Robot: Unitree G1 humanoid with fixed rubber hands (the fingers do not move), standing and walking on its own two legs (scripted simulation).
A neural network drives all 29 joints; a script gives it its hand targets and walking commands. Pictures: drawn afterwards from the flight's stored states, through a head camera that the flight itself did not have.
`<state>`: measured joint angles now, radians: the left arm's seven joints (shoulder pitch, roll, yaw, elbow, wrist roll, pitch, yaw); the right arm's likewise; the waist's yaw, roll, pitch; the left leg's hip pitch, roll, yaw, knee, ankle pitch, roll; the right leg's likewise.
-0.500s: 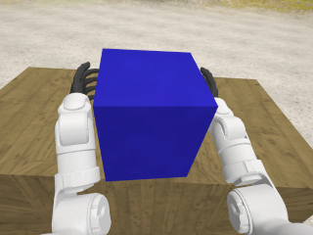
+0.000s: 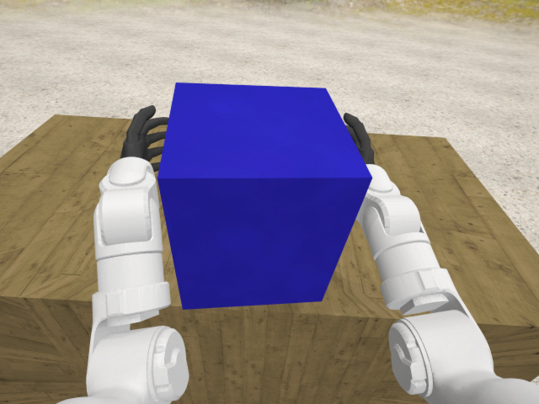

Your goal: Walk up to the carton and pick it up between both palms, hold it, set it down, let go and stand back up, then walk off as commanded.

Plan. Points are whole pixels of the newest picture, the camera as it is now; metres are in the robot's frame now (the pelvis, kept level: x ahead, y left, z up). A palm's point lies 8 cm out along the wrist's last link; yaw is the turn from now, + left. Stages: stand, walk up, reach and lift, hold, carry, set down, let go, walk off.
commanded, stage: hold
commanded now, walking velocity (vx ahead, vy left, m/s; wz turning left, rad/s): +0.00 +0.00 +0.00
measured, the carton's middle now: (253, 199) +0.35 +0.00 +0.18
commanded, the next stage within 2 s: none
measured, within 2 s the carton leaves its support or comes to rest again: neither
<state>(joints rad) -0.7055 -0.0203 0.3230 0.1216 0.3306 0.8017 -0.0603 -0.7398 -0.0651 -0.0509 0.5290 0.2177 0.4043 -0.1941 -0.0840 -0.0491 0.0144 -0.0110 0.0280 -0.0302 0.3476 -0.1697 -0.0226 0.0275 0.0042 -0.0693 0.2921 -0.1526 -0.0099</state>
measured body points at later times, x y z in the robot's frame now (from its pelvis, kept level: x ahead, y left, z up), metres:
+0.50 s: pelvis +0.00 +0.00 +0.00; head -0.06 +0.03 +0.44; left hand +0.37 +0.16 +0.23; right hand +0.38 -0.15 +0.22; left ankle +0.03 +0.13 -0.75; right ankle +0.02 -0.11 -0.75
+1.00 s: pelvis +0.00 +0.00 +0.00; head -0.06 +0.03 +0.44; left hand +0.37 +0.16 +0.23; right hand +0.38 -0.15 +0.22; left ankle +0.03 +0.13 -0.75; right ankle +0.02 -0.11 -0.75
